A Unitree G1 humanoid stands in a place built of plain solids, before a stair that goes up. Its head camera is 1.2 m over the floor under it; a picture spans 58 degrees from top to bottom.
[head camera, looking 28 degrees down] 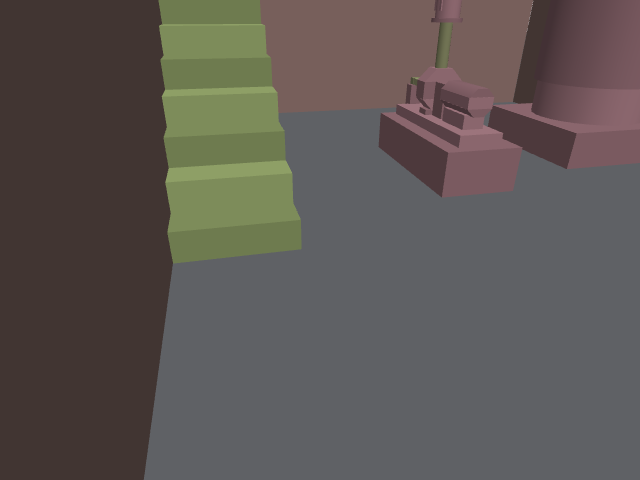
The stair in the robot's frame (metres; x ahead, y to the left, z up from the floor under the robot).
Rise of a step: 0.18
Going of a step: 0.24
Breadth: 0.70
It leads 13 degrees to the left of straight ahead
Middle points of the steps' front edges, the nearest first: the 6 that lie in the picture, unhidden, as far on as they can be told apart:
2.07 0.45 0.19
2.30 0.50 0.37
2.54 0.56 0.55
2.78 0.61 0.74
3.02 0.67 0.92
3.26 0.72 1.11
